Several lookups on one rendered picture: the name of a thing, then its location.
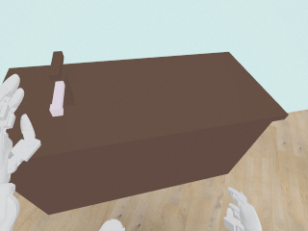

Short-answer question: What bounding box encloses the left robot thigh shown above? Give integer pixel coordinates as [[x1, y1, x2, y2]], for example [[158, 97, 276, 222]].
[[99, 220, 125, 231]]

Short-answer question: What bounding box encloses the robot left forearm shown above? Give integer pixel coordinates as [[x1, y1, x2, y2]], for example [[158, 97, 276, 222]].
[[0, 183, 20, 231]]

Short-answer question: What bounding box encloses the counter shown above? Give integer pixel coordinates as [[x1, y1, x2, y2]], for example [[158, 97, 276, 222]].
[[3, 51, 288, 216]]

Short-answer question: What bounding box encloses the tap lever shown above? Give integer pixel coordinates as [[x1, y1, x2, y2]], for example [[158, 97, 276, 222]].
[[49, 81, 65, 116]]

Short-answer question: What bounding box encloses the right robot hand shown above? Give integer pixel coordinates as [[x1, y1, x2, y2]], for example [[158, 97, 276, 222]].
[[223, 187, 263, 231]]

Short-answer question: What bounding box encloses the left robot hand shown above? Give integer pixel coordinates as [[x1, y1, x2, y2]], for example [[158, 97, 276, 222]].
[[0, 74, 41, 185]]

